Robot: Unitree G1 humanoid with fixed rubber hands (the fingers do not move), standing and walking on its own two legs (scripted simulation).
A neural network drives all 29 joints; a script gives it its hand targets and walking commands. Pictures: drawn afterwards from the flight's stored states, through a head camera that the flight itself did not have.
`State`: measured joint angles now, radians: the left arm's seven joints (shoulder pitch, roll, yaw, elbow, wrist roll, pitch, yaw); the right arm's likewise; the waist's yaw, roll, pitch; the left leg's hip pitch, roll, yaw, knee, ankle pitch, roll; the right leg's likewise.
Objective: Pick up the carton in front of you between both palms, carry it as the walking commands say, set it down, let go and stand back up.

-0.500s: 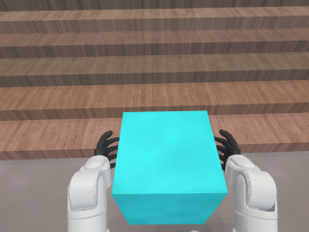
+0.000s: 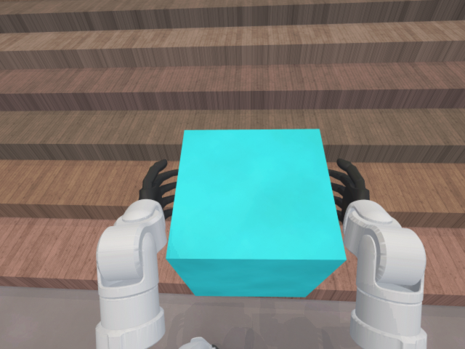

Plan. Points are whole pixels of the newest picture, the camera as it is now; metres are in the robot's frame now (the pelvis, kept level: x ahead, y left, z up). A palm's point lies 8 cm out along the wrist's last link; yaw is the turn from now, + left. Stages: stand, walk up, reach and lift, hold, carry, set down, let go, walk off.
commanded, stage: carry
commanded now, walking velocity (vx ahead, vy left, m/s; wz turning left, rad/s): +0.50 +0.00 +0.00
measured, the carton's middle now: (250, 221) +0.32 +0.00 +0.06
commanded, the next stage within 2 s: none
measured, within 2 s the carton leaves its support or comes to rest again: neither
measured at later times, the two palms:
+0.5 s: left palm (184, 65) +0.74 +0.17 +0.15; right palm (303, 64) +0.72 -0.13 +0.15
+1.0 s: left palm out of the picture +1.06 +0.15 +0.27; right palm out of the picture +1.11 -0.14 +0.26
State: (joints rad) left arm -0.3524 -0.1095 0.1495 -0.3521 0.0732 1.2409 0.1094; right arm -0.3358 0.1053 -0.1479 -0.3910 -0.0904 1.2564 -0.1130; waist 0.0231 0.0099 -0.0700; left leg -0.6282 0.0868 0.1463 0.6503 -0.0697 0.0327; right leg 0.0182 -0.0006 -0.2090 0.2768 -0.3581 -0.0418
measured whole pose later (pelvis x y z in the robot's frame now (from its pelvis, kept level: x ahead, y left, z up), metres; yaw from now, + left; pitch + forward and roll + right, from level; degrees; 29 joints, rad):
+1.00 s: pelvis +0.70 -0.07 +0.12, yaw +2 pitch +4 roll +4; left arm -0.83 0.00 0.29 -0.04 -0.01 1.22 0.17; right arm -0.79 0.08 -0.31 -0.14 -0.13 1.25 -0.10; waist 0.17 -0.05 0.12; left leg -1.04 -0.02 0.10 1.65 -0.45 0.11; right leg -0.21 0.07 -0.07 0.44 -0.31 -0.16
